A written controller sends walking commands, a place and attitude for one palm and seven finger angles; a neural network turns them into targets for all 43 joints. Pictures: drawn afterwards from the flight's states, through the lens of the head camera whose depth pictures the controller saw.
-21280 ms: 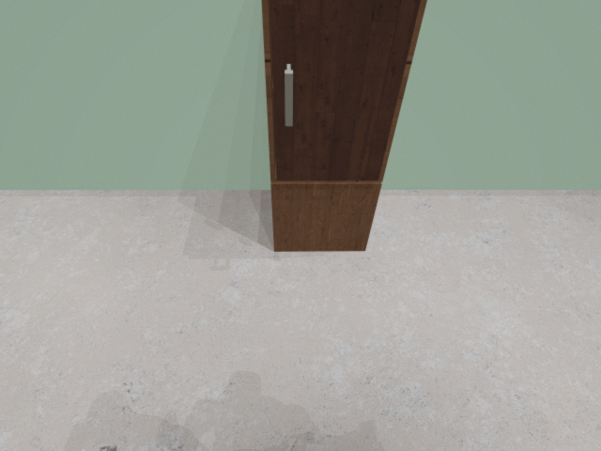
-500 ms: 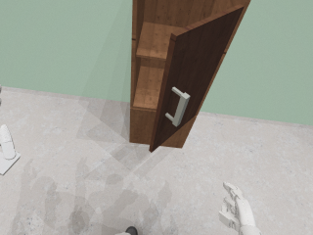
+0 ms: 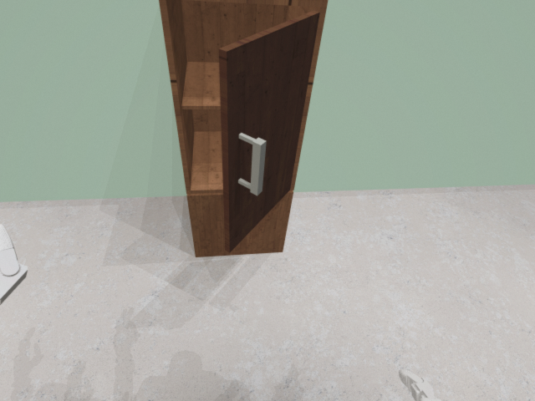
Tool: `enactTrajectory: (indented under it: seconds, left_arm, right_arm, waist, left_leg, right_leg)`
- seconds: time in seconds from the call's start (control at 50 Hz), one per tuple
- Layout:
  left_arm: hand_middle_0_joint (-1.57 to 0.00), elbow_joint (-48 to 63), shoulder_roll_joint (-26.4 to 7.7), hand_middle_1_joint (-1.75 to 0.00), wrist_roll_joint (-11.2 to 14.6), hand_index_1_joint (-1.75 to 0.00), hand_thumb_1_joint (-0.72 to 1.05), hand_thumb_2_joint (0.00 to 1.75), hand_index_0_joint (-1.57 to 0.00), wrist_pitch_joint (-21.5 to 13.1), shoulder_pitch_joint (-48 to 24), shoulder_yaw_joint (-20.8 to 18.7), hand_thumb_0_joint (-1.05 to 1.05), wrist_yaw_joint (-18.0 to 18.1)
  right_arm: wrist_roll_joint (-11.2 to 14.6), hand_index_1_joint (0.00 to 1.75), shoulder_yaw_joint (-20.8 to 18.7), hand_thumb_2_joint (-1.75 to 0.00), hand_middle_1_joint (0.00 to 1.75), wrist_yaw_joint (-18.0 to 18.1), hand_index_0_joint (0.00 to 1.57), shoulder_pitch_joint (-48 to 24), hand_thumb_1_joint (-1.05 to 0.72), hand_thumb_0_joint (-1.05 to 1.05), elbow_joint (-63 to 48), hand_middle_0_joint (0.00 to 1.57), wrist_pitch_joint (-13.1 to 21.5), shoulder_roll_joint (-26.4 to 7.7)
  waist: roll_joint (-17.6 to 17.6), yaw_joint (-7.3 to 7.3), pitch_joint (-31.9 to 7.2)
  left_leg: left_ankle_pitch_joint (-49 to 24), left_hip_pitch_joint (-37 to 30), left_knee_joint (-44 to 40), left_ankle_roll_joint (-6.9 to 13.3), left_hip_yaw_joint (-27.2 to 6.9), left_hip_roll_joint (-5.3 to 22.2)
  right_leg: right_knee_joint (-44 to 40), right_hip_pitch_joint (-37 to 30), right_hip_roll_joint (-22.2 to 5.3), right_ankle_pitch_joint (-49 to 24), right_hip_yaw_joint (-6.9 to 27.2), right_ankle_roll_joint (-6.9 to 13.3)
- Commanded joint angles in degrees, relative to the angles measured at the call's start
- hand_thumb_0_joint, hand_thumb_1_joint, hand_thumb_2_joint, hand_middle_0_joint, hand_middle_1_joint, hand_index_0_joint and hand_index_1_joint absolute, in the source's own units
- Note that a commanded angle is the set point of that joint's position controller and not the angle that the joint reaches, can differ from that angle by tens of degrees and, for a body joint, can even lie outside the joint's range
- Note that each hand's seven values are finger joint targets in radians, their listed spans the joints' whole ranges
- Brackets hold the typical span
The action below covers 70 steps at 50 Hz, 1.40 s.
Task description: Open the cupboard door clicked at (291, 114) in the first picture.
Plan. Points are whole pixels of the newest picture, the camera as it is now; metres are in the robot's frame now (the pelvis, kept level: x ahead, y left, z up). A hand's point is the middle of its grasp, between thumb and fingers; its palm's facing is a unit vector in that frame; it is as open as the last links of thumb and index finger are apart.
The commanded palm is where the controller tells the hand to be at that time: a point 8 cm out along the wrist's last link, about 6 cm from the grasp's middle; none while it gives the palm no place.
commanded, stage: stop stepping back and stand still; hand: left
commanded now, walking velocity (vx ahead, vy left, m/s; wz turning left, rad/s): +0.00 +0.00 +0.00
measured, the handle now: (250, 164) +0.63 +0.03 +0.00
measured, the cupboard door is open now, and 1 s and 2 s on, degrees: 49 49 49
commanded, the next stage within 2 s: let the arm hang, fingers relaxed in 0.70 s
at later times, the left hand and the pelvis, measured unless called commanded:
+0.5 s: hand out of the picture +0.16 +0.30 +0.17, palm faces +0.41 -0.79 -0.46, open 7.4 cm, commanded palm +0.10 +0.34 +0.19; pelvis -0.03 +0.04 +0.02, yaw +1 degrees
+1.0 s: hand out of the picture +0.09 +0.28 -0.10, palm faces +0.01 -0.94 -0.34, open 7.4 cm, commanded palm none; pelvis -0.05 +0.05 +0.01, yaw +2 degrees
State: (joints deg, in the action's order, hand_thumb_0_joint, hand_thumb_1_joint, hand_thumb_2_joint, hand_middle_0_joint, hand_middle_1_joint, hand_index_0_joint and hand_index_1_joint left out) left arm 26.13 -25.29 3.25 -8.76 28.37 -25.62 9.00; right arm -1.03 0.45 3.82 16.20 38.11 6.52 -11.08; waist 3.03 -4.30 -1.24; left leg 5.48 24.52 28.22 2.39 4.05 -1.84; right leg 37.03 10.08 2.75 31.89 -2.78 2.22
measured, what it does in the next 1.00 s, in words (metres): steps on the spot: left foot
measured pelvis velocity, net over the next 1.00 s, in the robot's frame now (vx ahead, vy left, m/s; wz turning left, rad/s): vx -0.05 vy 0.05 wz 0.03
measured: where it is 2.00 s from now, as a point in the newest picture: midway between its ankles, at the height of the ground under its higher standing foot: outside the picture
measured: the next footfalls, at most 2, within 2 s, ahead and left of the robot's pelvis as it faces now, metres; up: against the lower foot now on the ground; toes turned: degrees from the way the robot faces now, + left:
left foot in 0.26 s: +0.05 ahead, +0.15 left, +0.00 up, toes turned +4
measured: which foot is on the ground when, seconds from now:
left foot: down 0.00-0.02, up 0.04-0.24, down 0.26-1.00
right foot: down 0.00-1.00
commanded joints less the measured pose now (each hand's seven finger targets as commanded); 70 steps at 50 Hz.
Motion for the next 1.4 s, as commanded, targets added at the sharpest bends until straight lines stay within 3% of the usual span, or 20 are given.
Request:
enactTrajectory:
  seconds: [0.0,0.02,0.04,0.08,0.12,0.16,0.2,0.26,0.3,0.48,0.64,0.76,0.78,0.8,0.82,0.9,0.96,1.02,1.14,1.38]
  left_arm:
    - [-0.2,17.6,-12.7,-0.3,0.0,-0.3,0.9,0.9,-0.2,-5.2,9.4,-10.5,0.0,0.8]
    - [-0.2,16.5,-10.6,-0.3,0.2,-0.3,0.9,0.9,-0.2,-4.8,5.5,-8.1,0.0,1.0]
    - [-0.2,12.3,-9.9,-0.3,-0.3,-0.3,0.9,0.9,-0.2,-5.1,2.7,-8.1,0.0,1.2]
    - [-0.2,6.8,-9.0,-0.3,-1.3,-0.3,0.9,0.9,-0.2,-5.9,-0.3,-6.0,0.0,1.2]
    - [-0.2,5.9,-8.8,-0.3,-2.1,-0.3,0.9,0.9,-0.2,-6.5,-5.7,-4.0,0.0,1.4]
    - [-0.2,5.3,-7.1,-0.3,-2.2,-0.3,0.9,0.9,-0.2,-6.4,-5.6,-2.6,0.0,1.7]
    - [-0.2,7.5,-6.8,-0.3,-1.7,-0.3,0.9,0.9,-0.2,-6.4,-5.2,-2.0,0.0,1.6]
    - [-0.2,11.8,-9.2,-0.3,-1.8,-0.3,0.9,0.9,-0.2,-6.5,-3.2,-4.7,0.0,1.2]
    - [-0.2,15.5,-8.7,-0.3,-1.8,-0.3,0.9,0.9,-0.2,-6.5,-2.7,-4.5,0.0,0.7]
    - [-0.2,10.6,-6.5,-0.3,-0.5,-0.3,0.9,0.9,-0.2,-5.7,2.8,-4.7,0.0,0.7]
    - [-0.2,12.0,-6.1,-0.3,-1.2,-0.3,0.9,0.9,-0.2,-5.1,-2.0,-2.5,0.0,0.9]
    - [-0.2,12.0,-6.6,-0.3,-1.2,-0.3,0.9,0.9,-0.2,-5.1,-0.1,-3.2,0.0,1.1]
    - [-0.2,-34.5,3.4,-0.3,-5.8,-0.3,0.9,0.9,-0.2,3.2,-3.4,19.7,0.0,-7.3]
    - [-0.2,-36.5,4.1,-0.3,-5.4,-0.3,0.9,0.9,-0.2,7.0,-3.2,18.6,0.0,-8.6]
    - [-0.2,-37.9,4.0,-0.3,-5.2,-0.3,0.9,0.9,-0.2,7.6,-4.8,19.0,0.0,-8.9]
    - [-0.2,-50.7,1.1,-0.3,-5.4,-0.3,0.9,0.9,-0.2,7.8,-11.2,20.2,0.0,-9.2]
    - [-0.2,-62.3,1.8,-0.3,-4.9,-0.3,0.9,0.9,-0.2,8.8,-14.3,22.1,0.0,-8.6]
    - [-0.2,-71.8,3.0,-0.3,-4.5,-0.3,0.9,0.9,-0.2,9.1,-14.1,23.4,0.0,-8.3]
    - [-0.2,-83.2,5.8,-0.3,-4.0,-0.3,0.9,0.9,-0.2,8.8,-11.0,23.5,0.0,-8.2]
    - [-0.2,-90.9,9.3,-0.3,-3.8,-0.3,0.9,0.9,-0.2,8.5,-7.0,24.1,0.0,-7.4]
  right_arm:
    - [0.5,0.3,-3.6,-0.9,0.3,-0.6,0.2,-7.9,-0.9,0.0,-10.5,0.2,1.0,-7.3]
    - [0.5,0.3,-3.5,-0.9,0.3,-0.5,0.2,-6.9,-0.9,0.0,-9.2,0.2,1.1,-7.4]
    - [0.4,0.3,-3.3,-0.9,0.3,-0.2,0.2,-5.7,-0.9,0.0,-7.9,0.2,1.5,-7.0]
    - [0.7,0.3,-2.7,-0.9,0.3,0.9,0.2,-6.1,-0.9,0.0,-7.8,0.2,1.9,-6.9]
    - [0.8,0.3,-2.7,-0.9,0.3,2.1,0.2,-7.7,-0.9,0.0,-7.7,0.2,3.4,-7.1]
    - [0.4,0.3,-2.2,-0.9,0.3,2.5,0.2,-7.3,-0.9,0.0,-7.2,0.2,4.6,-6.9]
    - [0.7,0.3,-2.8,-0.9,0.3,2.4,0.2,-7.1,-0.9,0.0,-7.4,0.2,5.3,-7.8]
    - [1.0,0.3,-2.8,-0.9,0.3,1.9,0.2,-6.9,-0.9,0.0,-8.8,0.2,5.1,-8.0]
    - [1.0,0.3,-2.2,-0.9,0.3,1.3,0.2,-7.6,-0.9,0.0,-9.4,0.2,5.0,-7.5]
    - [0.9,0.3,-1.8,-0.9,0.3,0.8,0.2,-8.5,-0.9,0.0,-10.9,0.2,3.9,-7.1]
    - [0.9,0.3,-1.4,-0.9,0.3,1.3,0.2,-9.2,-0.9,0.0,-11.1,0.2,4.1,-7.1]
    - [0.9,0.3,-1.9,-0.9,0.3,1.2,0.2,-9.2,-0.9,0.0,-10.9,0.2,3.9,-7.2]
    - [0.8,0.3,-5.1,-0.9,0.3,-4.2,0.2,-11.7,-0.9,0.0,4.4,0.2,5.4,-18.5]
    - [0.9,0.3,-5.4,-0.9,0.3,-4.1,0.2,-6.3,-0.9,0.0,5.1,0.2,1.7,-15.0]
    - [0.5,0.3,-4.9,-0.9,0.3,-3.9,0.2,-4.9,-0.9,0.0,4.7,0.2,0.1,-14.5]
    - [-0.3,0.3,-3.7,-0.9,0.3,-3.9,0.2,-7.8,-0.9,0.0,5.9,0.2,-3.0,-15.6]
    - [-0.7,0.3,-2.4,-0.9,0.3,-3.9,0.2,-7.5,-0.9,0.0,9.6,0.2,-5.0,-13.1]
    - [-0.7,0.3,-1.5,-0.9,0.3,-3.7,0.2,-6.5,-0.9,0.0,13.0,0.2,-6.1,-10.3]
    - [-0.5,0.3,-1.6,-0.9,0.3,-2.7,0.2,-1.9,-0.9,0.0,18.8,0.2,-7.0,-7.4]
    - [-0.1,0.3,-2.1,-0.9,0.3,-1.9,0.2,4.4,-0.9,0.0,24.6,0.2,-7.1,-4.3]
  waist:
    - [7.0,4.92,-2.1]
    - [7.0,3.48,2.0]
    - [3.3,1.98,2.7]
    - [-0.9,1.93,5.0]
    - [0.5,3.32,5.8]
    - [-0.4,3.92,3.2]
    - [-1.8,4.36,0.7]
    - [-6.6,4.34,-3.7]
    - [-11.3,4.55,-5.3]
    - [-8.1,3.96,-2.4]
    - [-9.8,4.06,-0.9]
    - [-7.7,4.35,-2.7]
    - [-7.7,2.35,2.4]
    - [-5.9,3.28,-2.8]
    - [-4.1,3.32,-4.5]
    - [4.8,4.47,-2.0]
    - [1.1,4.12,-0.7]
    - [-7.5,4.26,0.7]
    - [-11.8,4.0,2.0]
    - [-2.5,3.77,5.8]
  left_leg:
    - [18.1,5.6,27.9,-5.0,-2.6,-1.6]
    - [14.5,9.8,36.7,-4.9,-6.0,0.3]
    - [14.0,8.1,37.2,-4.7,-6.8,3.0]
    - [11.7,5.7,28.3,-3.9,-5.1,5.1]
    - [13.9,-0.1,15.8,-2.4,-3.0,5.0]
    - [10.2,-7.7,4.6,-1.5,-0.6,3.0]
    - [4.4,-13.6,-3.5,-0.6,-3.5,5.1]
    - [-11.5,-16.5,-2.7,0.3,-6.1,8.3]
    - [-12.1,-14.4,-5.2,-0.1,-7.7,9.2]
    - [7.9,-7.9,-8.9,-1.6,-6.7,7.3]
    - [14.6,-7.8,-12.2,-1.8,-7.6,6.9]
    - [9.7,-9.3,-10.4,-2.1,-7.0,5.7]
    - [-3.3,-3.4,-0.4,-1.0,-9.1,7.9]
    - [-10.0,-9.5,0.4,-1.5,-6.9,8.0]
    - [-7.6,-9.4,0.2,-0.4,-8.5,9.0]
    - [-0.9,-5.1,-2.9,1.0,-11.5,8.5]
    - [2.5,-6.2,-4.6,0.2,-10.4,7.2]
    - [7.2,-6.1,-7.2,-0.5,-10.1,6.7]
    - [12.9,-8.1,-8.2,-0.8,-9.8,6.4]
    - [10.0,-10.1,-8.7,-0.1,-9.5,7.0]
  right_leg:
    - [-31.3,9.8,-23.0,9.0,28.0,8.4]
    - [-31.8,13.8,-23.7,9.5,29.6,9.9]
    - [-30.0,16.0,-21.4,6.9,23.2,8.7]
    - [-26.2,13.8,-16.1,-3.7,14.1,5.9]
    - [-23.9,11.0,-15.0,-9.6,11.7,4.9]
    - [-21.2,7.7,-12.9,-15.0,10.8,3.4]
    - [-17.0,4.6,-10.0,-21.7,8.7,0.1]
    - [-12.2,1.4,-5.3,-30.9,4.7,-2.7]
    - [-10.0,-1.2,-4.1,-28.0,2.3,-3.1]
    - [-16.0,-2.1,-3.9,-21.5,3.4,-2.5]
    - [-18.1,-1.2,-3.3,-16.9,2.4,-2.8]
    - [-19.1,-2.5,-3.8,-19.0,2.2,-2.6]
    - [-10.0,5.2,-8.1,-26.5,0.3,-0.8]
    - [-11.7,5.3,-8.6,-27.2,3.6,-0.6]
    - [-10.3,5.3,-7.7,-22.6,2.4,0.0]
    - [-10.2,2.4,-7.8,-18.4,3.7,0.9]
    - [-12.3,2.6,-9.1,-15.6,5.0,0.9]
    - [-13.9,1.8,-9.0,-13.2,5.2,0.5]
    - [-17.7,2.7,-9.0,-11.2,5.2,1.1]
    - [-18.6,4.2,-8.9,-12.0,3.2,0.9]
